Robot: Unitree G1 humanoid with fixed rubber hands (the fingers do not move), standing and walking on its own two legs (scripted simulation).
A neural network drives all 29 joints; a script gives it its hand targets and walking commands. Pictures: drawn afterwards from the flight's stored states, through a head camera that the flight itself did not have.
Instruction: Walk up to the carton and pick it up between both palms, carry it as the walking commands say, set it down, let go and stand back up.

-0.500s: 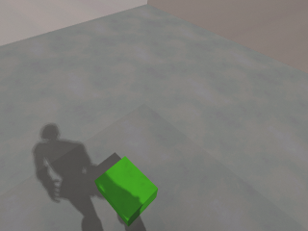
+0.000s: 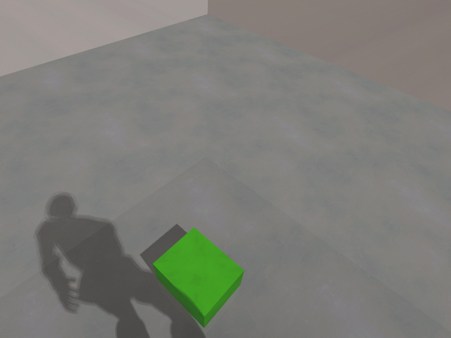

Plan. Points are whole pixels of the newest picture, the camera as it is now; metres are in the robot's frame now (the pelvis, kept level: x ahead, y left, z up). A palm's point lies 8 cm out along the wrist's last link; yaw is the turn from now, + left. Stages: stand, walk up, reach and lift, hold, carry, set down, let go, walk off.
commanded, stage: walk up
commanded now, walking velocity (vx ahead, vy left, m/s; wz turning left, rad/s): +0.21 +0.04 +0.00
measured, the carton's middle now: (198, 274) +0.51 +0.06 -0.70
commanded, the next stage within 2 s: none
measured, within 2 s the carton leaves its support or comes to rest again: neither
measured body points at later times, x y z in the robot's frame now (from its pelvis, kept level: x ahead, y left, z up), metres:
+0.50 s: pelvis +0.05 +0.06 +0.00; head +0.08 +0.09 +0.45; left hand +0.04 +0.28 -0.18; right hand +0.12 -0.17 -0.13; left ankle +0.10 +0.14 -0.74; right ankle +0.01 -0.12 -0.69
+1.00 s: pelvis +0.05 -0.02 +0.00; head +0.06 -0.04 +0.45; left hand +0.05 +0.20 -0.15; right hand +0.06 -0.26 -0.17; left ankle +0.03 +0.12 -0.72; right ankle +0.01 -0.11 -0.74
